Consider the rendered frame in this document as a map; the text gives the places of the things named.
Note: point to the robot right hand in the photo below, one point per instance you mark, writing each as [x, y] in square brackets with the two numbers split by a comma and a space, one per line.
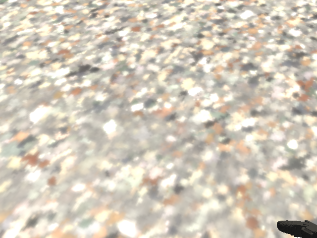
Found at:
[300, 229]

